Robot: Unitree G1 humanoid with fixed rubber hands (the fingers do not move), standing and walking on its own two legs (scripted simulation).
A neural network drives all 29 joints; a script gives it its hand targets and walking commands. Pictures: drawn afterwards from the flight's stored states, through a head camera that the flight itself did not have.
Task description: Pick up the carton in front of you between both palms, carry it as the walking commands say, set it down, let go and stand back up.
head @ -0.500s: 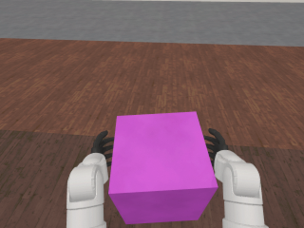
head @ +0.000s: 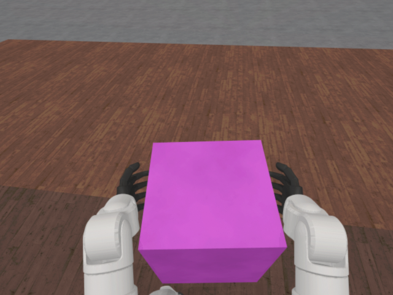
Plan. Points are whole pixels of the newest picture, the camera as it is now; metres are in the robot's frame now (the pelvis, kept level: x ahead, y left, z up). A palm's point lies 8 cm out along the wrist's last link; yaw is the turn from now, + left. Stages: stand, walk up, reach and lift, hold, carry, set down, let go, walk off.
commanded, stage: carry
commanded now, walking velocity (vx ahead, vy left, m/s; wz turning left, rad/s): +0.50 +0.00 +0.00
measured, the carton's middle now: (208, 216) +0.28 +0.01 +0.02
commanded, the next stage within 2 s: none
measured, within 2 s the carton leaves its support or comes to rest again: neither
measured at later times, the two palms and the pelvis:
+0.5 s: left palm (156, 92) +0.61 +0.16 +0.10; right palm (264, 92) +0.59 -0.14 +0.10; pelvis +0.34 +0.02 +0.01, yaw -3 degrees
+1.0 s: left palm (181, 25) +1.03 +0.12 +0.12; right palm (259, 25) +1.02 -0.18 +0.11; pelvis +0.65 -0.03 +0.00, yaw -2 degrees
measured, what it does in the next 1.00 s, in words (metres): walks ahead: left foot, then right foot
